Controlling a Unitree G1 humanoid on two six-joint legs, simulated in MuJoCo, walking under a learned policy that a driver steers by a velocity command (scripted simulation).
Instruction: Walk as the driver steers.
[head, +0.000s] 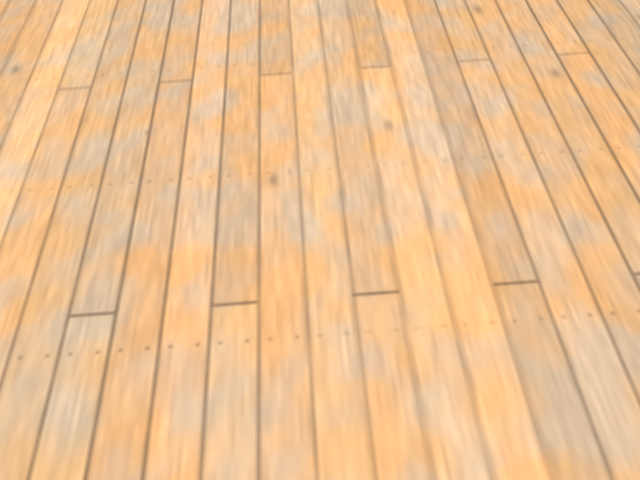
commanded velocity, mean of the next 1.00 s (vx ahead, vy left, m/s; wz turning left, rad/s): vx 0.49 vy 0.00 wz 0.40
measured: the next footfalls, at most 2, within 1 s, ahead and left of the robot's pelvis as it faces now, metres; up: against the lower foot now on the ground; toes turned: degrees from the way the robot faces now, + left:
left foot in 0.34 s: +0.33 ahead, +0.11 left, +0.00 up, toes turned +17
right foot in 0.90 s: +0.69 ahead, +0.08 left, +0.00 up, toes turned +22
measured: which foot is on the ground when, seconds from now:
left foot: up 0.00-0.32, down 0.34-0.92, up 0.94-1.00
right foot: down 0.00-0.36, up 0.38-0.88, down 0.90-1.00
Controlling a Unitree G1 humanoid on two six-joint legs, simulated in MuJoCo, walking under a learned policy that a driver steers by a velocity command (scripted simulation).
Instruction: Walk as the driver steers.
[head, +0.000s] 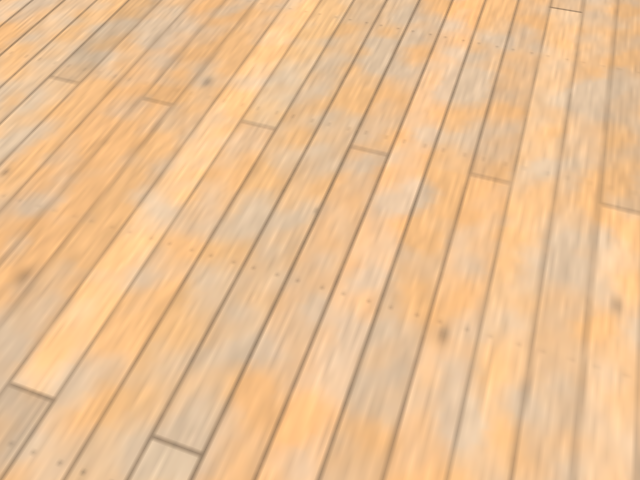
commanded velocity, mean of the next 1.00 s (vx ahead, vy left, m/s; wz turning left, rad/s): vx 0.50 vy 0.00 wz -0.38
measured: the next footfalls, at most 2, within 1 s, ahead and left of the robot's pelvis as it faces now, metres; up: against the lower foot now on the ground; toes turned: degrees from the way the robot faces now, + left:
left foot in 0.42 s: +0.39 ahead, +0.10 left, +0.00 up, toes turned -7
right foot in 0.98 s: +0.58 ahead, -0.18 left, +0.00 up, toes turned -32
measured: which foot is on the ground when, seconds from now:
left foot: up 0.00-0.40, down 0.42-0.98, up 1.00-1.00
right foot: down 0.00-0.44, up 0.46-0.96, down 0.98-1.00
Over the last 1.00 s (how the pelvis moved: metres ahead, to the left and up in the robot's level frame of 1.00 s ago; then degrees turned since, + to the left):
0.55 0.11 -0.02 25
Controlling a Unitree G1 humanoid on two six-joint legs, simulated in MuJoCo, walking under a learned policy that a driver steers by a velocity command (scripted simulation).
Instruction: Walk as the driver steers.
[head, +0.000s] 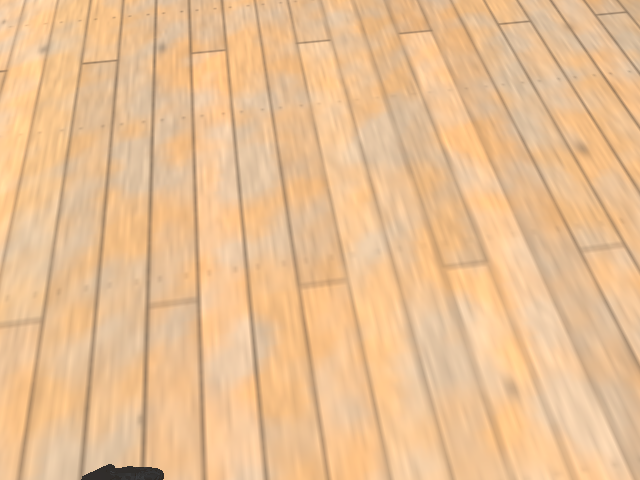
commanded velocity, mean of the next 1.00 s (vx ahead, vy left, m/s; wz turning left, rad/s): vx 0.50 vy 0.00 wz -0.04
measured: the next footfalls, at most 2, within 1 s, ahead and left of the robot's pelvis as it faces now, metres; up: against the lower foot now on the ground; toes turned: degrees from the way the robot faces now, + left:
left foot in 0.54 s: +0.47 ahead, +0.07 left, +0.00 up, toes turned -7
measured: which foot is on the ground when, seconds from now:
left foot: up 0.00-0.52, down 0.54-1.00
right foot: down 0.00-0.54, up 0.56-1.00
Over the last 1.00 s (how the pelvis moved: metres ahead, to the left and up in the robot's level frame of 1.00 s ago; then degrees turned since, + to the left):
0.49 -0.06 -0.01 -28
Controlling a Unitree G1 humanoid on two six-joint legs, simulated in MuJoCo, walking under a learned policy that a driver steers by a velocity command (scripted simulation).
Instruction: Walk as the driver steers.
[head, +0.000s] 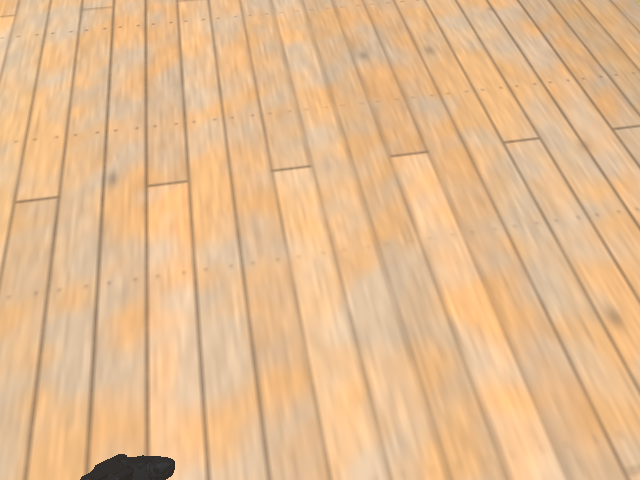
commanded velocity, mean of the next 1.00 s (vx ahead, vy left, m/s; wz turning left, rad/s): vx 0.50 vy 0.00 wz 0.22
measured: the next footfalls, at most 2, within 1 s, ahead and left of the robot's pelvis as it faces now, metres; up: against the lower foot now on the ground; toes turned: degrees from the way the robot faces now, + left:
right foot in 0.04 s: +0.18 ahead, -0.12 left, +0.00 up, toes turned +3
left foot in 0.56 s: +0.39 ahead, +0.16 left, +0.00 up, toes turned +23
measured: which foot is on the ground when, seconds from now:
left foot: down 0.00-0.04, up 0.06-0.54, down 0.56-1.00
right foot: up 0.00-0.02, down 0.04-0.58, up 0.60-1.00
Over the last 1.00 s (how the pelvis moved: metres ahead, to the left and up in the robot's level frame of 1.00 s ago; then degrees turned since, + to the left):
0.53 -0.03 0.02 1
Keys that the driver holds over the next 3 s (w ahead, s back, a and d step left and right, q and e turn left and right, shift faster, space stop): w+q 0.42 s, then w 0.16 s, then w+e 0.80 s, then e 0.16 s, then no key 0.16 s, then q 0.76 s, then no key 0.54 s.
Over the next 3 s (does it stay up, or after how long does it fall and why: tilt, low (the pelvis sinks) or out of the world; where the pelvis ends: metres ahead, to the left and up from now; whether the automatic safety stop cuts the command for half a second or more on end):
stays up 0.87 0.16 0.01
